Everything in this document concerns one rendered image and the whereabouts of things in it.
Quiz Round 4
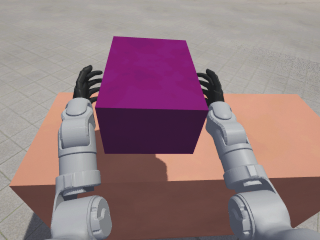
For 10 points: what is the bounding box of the right robot upper arm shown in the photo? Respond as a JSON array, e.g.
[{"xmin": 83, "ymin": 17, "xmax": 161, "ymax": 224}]
[{"xmin": 228, "ymin": 189, "xmax": 320, "ymax": 240}]

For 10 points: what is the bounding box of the right robot forearm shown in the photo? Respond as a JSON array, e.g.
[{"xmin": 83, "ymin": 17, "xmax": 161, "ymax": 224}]
[{"xmin": 205, "ymin": 101, "xmax": 291, "ymax": 224}]

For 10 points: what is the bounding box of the pedestal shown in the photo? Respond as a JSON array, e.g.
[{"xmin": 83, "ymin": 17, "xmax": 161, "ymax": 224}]
[{"xmin": 9, "ymin": 92, "xmax": 320, "ymax": 240}]

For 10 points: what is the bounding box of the left robot forearm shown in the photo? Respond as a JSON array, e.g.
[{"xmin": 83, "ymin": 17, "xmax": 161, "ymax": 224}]
[{"xmin": 50, "ymin": 97, "xmax": 101, "ymax": 238}]

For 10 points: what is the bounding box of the left robot hand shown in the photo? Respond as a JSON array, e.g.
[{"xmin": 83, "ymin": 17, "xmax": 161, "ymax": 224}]
[{"xmin": 72, "ymin": 65, "xmax": 103, "ymax": 104}]

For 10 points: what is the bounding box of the left robot upper arm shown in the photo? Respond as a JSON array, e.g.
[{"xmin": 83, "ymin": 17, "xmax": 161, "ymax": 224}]
[{"xmin": 44, "ymin": 195, "xmax": 112, "ymax": 240}]

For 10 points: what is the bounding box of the carton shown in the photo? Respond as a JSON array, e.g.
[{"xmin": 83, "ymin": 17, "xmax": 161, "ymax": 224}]
[{"xmin": 95, "ymin": 36, "xmax": 209, "ymax": 154}]

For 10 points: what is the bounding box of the right robot hand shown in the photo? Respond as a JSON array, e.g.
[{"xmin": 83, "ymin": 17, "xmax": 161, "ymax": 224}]
[{"xmin": 197, "ymin": 68, "xmax": 225, "ymax": 108}]

